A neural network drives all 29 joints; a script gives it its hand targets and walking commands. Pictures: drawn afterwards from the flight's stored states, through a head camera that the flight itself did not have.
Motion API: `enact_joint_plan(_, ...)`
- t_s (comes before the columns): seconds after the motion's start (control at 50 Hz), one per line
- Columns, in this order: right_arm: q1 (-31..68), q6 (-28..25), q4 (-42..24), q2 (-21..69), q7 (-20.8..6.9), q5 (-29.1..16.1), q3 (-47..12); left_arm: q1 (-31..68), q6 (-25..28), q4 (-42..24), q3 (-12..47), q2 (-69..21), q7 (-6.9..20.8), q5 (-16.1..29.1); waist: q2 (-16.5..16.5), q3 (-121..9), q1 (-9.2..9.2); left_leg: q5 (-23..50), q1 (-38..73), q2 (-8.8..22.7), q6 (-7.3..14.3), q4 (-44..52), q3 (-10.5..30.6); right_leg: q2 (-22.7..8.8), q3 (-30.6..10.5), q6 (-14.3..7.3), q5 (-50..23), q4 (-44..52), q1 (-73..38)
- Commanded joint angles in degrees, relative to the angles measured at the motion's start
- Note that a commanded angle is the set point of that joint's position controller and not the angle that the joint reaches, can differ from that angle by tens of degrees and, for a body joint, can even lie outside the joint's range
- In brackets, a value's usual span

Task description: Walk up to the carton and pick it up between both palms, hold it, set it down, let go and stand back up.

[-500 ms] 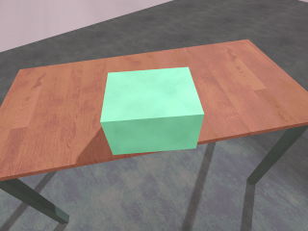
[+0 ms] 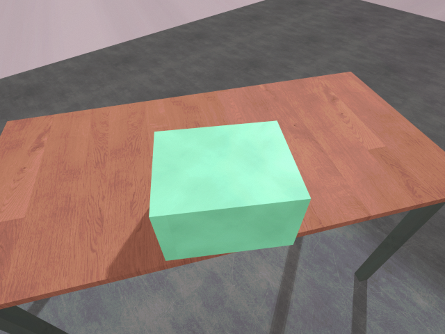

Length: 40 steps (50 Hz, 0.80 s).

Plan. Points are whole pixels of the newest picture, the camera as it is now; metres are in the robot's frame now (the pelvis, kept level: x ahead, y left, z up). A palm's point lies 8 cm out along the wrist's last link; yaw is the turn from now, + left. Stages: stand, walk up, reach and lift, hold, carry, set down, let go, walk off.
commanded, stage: walk up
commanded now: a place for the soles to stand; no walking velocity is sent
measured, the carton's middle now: (223, 188) +0.42 +0.01 +0.00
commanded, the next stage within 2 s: none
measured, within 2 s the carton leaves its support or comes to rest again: neither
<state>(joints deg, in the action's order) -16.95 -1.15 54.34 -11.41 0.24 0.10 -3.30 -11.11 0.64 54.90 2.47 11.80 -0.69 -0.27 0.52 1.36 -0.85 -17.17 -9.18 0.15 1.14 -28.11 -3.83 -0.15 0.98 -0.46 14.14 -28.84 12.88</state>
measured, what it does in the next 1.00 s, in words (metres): shifts its weight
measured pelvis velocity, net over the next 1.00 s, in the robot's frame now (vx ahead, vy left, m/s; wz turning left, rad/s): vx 0.02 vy -0.06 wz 0.18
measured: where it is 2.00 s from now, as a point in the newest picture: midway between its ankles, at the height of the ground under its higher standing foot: outside the picture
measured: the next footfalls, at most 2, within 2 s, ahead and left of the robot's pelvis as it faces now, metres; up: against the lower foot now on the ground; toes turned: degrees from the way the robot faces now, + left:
left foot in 1.42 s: +0.09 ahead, +0.04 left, +0.00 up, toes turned +14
right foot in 1.62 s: +0.08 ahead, -0.21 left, +0.00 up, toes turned +9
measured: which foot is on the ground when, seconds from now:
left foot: down 0.00-1.00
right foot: down 0.00-1.00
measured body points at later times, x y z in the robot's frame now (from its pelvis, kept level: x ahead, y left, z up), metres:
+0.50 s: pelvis +0.00 -0.02 +0.01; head +0.01 -0.01 +0.46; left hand +0.02 +0.24 -0.15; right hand +0.04 -0.26 -0.14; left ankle -0.02 +0.10 -0.74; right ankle +0.02 -0.11 -0.74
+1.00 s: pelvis +0.02 -0.06 -0.01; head +0.04 -0.04 +0.44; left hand +0.02 +0.21 -0.16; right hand +0.07 -0.31 -0.15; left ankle -0.01 +0.08 -0.74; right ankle +0.02 -0.12 -0.74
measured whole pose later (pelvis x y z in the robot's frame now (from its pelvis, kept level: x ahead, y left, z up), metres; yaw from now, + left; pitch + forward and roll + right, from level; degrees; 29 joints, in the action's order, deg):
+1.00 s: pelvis +0.02 -0.06 -0.01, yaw +10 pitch -1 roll +0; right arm -20.2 -1.2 55.4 -12.5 3.9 1.9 -1.3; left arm -12.3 -3.2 57.3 0.8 16.0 -0.2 -1.8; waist 1.3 3.6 -0.5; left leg -18.6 -14.6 2.1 -2.0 -34.2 2.1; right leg 1.3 10.8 -3.0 19.6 -32.2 11.9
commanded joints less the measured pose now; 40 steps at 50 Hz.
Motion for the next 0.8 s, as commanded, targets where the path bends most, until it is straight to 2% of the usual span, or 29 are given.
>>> enact_joint_plan(0.0,-3.0,-0.9,-0.8,-7.9,0.6,-0.1,1.9,-2.1,0.6,0.3,-1.4,7.9,-0.4,0.1,-0.5,-2.1,0.74,20.6,-0.2,7.8,2.2,5.4,7.5,-6.4,-6.1,-3.0,-19.0,3.4,-3.8)
enact_joint_plan(0.2,-1.0,-0.6,1.6,-7.9,1.0,0.1,1.9,0.0,0.2,4.2,-1.1,8.4,-0.6,0.3,-0.8,-0.4,0.59,16.1,-0.4,7.1,2.1,6.8,7.9,-6.4,-5.2,-2.7,-14.1,7.0,-3.4)
enact_joint_plan(0.56,-1.7,-0.6,6.2,-8.2,1.6,0.2,1.0,-2.3,0.0,7.7,-0.7,9.1,-0.7,0.6,-0.9,1.6,0.80,9.3,-3.4,6.0,1.6,7.6,9.6,-6.7,-4.2,-2.5,-5.0,11.1,-4.4)
enact_joint_plan(0.58,-5.5,-0.8,5.1,-8.8,2.2,1.4,2.0,-1.5,-0.7,6.8,-2.4,12.7,-0.3,-1.2,2.1,1.5,-0.30,6.2,-2.3,7.7,2.8,7.8,12.1,-4.9,-1.3,-1.7,2.3,8.2,-3.4)
enact_joint_plan(0.62,-6.2,-0.6,4.6,-11.6,2.9,1.6,3.3,-1.0,-1.6,5.8,-2.4,11.1,0.0,-1.8,-2.5,4.1,-0.18,-0.6,-3.1,10.5,5.2,9.6,17.3,-4.1,-0.9,-0.6,6.8,4.8,1.8)
enact_joint_plan(0.66,-6.5,-0.3,3.9,-12.4,3.2,1.6,4.1,-0.9,-2.0,4.5,-2.3,10.1,0.1,-2.2,-5.6,6.2,-0.17,-6.0,-5.4,13.1,7.0,11.9,21.9,-3.6,-0.6,0.3,7.7,2.1,4.4)
enact_joint_plan(0.7,-6.5,-0.2,3.1,-12.0,3.3,1.9,4.2,-1.6,-1.8,3.5,-2.5,10.0,0.2,-2.4,-6.3,6.2,0.32,-3.8,-6.1,14.0,7.5,11.3,23.5,-3.8,-1.3,0.5,6.0,1.8,4.3)
enact_joint_plan(0.74,-5.9,-0.3,2.1,-11.1,3.1,1.9,3.9,-3.2,-1.4,3.0,-2.9,10.9,0.2,-2.4,-5.0,4.6,1.15,3.7,-7.5,12.0,6.0,7.2,20.4,-4.9,-2.8,0.3,2.3,3.9,0.2)
enact_joint_plan(0.76,-4.9,-0.3,1.6,-10.0,2.9,1.9,3.5,-4.4,-1.2,3.0,-3.2,11.8,0.1,-2.2,-2.9,3.6,1.90,8.4,-9.3,9.3,4.4,3.1,16.3,-6.2,-4.0,0.1,-0.7,6.6,-3.4)
enact_joint_plan(0.78,-4.2,-0.3,1.0,-8.2,2.8,1.7,2.9,-5.4,-1.1,3.0,-3.7,13.1,0.0,-1.7,0.6,2.5,2.31,9.0,-11.8,5.3,2.1,-2.0,11.4,-8.3,-6.6,-0.6,-4.7,10.1,-7.3)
